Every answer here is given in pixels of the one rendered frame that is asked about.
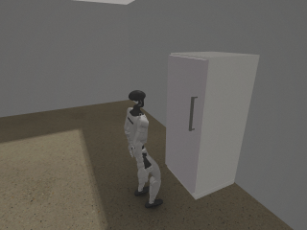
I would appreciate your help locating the robot left hand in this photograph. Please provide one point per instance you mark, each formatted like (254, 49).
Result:
(129, 147)

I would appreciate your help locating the robot right hand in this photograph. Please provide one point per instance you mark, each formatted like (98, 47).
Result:
(142, 174)

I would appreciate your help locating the robot head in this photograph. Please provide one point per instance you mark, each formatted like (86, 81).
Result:
(139, 96)

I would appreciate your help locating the right robot forearm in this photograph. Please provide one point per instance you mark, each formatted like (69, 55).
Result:
(139, 156)

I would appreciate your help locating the left robot upper arm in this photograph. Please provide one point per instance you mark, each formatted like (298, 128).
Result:
(126, 126)

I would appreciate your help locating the fridge door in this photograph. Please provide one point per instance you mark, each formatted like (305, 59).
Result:
(186, 78)

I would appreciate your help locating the handle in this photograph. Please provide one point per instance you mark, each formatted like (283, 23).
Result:
(191, 113)

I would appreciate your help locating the right robot foot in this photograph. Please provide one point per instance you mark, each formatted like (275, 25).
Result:
(155, 203)

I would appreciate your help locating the right robot upper arm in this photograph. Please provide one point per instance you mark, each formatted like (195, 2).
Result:
(142, 125)

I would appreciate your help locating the left robot forearm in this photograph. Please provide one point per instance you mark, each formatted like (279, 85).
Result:
(129, 138)

